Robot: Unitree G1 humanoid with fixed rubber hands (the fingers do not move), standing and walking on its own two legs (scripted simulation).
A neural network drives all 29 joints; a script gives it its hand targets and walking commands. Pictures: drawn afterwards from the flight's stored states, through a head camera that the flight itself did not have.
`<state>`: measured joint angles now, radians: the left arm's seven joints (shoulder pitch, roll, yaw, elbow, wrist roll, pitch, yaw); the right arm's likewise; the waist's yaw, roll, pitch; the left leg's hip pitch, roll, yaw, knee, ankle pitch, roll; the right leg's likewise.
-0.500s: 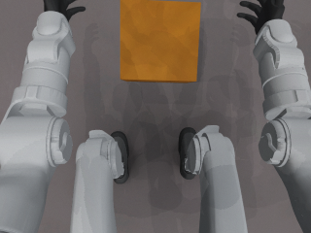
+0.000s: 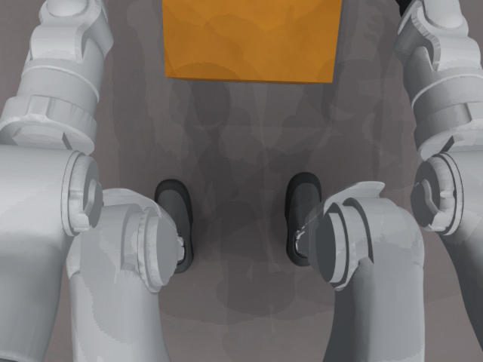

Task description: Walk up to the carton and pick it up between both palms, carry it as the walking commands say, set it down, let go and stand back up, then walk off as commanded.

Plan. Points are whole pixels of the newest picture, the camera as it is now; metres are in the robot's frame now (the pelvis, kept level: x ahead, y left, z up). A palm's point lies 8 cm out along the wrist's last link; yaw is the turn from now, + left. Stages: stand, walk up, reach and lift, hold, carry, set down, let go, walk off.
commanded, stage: reach and lift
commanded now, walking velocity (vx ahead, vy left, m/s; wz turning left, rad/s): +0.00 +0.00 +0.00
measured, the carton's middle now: (249, 4) +0.55 -0.03 -0.30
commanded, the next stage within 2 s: none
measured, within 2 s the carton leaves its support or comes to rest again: leaves its support in 1.76 s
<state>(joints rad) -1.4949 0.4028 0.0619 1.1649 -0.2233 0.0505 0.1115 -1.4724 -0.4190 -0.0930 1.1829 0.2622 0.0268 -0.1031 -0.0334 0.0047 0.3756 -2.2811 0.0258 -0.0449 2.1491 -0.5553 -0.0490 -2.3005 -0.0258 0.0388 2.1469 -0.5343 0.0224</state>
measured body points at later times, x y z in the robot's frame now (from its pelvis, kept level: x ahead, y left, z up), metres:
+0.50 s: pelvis +0.00 +0.00 -0.02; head +0.39 +0.00 +0.20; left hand +0.56 +0.17 -0.23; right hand +0.54 -0.22 -0.23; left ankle +0.11 +0.14 -0.34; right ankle +0.12 -0.13 -0.34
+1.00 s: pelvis +0.00 +0.00 -0.02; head +0.39 -0.01 +0.19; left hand +0.57 +0.13 -0.23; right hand +0.55 -0.19 -0.23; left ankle +0.11 +0.14 -0.34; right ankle +0.12 -0.13 -0.34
